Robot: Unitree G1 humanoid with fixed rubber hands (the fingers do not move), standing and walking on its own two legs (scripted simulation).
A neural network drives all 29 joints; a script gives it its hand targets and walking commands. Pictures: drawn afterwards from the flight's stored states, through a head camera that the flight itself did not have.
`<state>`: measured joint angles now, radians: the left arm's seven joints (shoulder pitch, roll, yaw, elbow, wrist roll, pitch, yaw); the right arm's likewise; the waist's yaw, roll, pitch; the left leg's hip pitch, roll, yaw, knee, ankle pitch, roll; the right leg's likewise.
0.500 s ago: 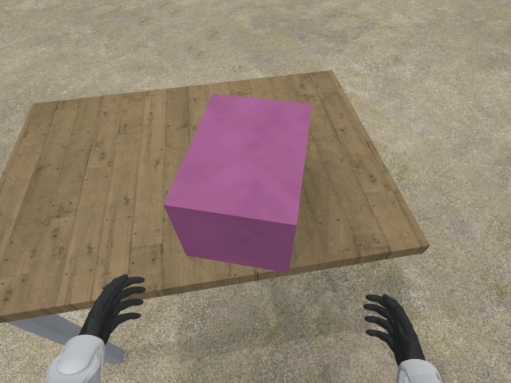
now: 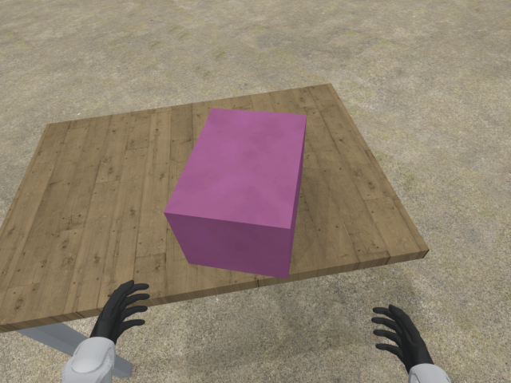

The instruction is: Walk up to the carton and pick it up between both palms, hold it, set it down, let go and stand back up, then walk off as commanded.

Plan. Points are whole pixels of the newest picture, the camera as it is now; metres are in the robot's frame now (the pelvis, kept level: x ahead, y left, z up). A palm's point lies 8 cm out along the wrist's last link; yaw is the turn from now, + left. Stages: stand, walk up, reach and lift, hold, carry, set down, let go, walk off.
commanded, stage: let go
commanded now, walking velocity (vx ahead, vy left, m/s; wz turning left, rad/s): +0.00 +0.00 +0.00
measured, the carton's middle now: (247, 188) +0.47 +0.01 +0.00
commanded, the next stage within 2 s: stand in 0.28 s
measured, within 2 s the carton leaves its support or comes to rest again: neither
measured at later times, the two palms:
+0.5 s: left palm (110, 336) +0.21 +0.23 -0.02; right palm out of the picture +0.10 -0.29 -0.11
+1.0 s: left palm (111, 337) +0.21 +0.23 -0.02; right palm out of the picture +0.10 -0.32 -0.12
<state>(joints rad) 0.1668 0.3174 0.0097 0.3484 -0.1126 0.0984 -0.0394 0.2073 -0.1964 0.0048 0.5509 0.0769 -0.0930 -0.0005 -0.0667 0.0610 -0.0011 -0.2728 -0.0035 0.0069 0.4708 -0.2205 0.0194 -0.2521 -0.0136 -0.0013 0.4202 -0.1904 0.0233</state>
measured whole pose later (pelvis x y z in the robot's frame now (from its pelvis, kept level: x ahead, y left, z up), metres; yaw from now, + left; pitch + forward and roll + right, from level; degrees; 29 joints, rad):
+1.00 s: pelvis +0.02 -0.01 -0.01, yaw +0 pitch +1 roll +0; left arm 0.27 0.30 0.03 0.43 0.02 -0.12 -0.03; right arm 0.25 -0.39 -0.04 0.82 0.05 -0.04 0.02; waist -0.07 0.06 -0.05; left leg -0.26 0.00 0.01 0.54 -0.30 0.01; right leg -0.26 -0.01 0.00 0.55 -0.30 0.01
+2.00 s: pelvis -0.15 -0.01 -0.05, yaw -3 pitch -6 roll +3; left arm 0.19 0.38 0.02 0.66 0.02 0.06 0.01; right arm 0.19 -0.46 -0.04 0.74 0.05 0.02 -0.01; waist -0.06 -0.03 0.30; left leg -0.43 -0.01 0.08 0.83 -0.31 0.03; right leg -0.31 0.05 0.06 0.95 -0.51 -0.03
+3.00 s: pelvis -0.34 +0.04 -0.04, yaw -6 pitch -8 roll -1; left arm 0.15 0.45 0.05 0.71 0.02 0.09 0.01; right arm 0.21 -0.38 -0.04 0.81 0.05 0.01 -0.02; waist -0.07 -0.12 0.28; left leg -0.43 -0.04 -0.06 0.80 -0.24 0.03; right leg -0.48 0.14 0.16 1.41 -0.46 -0.01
